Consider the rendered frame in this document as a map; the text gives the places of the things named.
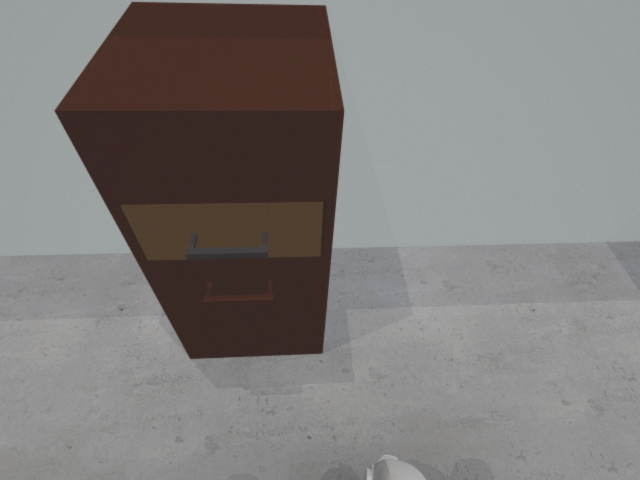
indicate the handle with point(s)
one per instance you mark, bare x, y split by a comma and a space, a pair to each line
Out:
238, 299
226, 252

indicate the right robot thigh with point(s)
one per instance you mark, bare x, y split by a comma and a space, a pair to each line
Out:
388, 469

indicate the cabinet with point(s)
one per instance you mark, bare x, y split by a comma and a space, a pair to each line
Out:
197, 103

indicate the drawer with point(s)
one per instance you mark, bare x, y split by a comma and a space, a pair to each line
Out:
164, 230

